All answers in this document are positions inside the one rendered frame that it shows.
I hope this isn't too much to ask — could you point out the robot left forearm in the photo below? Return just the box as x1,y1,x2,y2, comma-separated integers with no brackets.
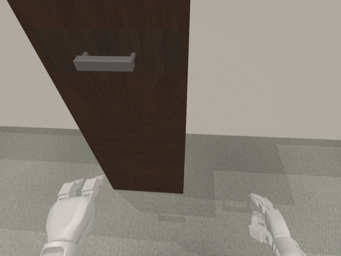
40,240,79,256

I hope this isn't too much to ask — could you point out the left robot hand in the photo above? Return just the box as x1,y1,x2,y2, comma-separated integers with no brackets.
46,175,105,243

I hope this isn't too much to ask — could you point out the robot right forearm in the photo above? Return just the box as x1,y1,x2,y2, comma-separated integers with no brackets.
272,236,306,256

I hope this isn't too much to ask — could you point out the drawer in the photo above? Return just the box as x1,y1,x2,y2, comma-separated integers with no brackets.
33,29,181,74

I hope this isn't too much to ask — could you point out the handle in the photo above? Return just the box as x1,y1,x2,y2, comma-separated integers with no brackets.
73,52,136,71

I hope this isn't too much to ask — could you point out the right robot hand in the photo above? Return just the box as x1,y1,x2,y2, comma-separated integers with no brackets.
249,193,291,246

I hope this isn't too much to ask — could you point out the cabinet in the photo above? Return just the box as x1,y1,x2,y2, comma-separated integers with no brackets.
7,0,190,194

